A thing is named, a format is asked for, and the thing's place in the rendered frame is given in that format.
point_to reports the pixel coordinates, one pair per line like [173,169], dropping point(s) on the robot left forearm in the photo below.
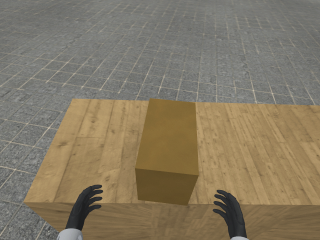
[70,234]

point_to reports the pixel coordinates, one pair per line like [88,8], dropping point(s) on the pedestal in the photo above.
[266,155]

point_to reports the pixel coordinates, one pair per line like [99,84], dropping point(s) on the right robot hand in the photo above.
[233,216]

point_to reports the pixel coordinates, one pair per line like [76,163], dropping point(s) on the carton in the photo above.
[167,166]

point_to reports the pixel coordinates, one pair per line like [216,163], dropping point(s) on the left robot hand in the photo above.
[81,208]

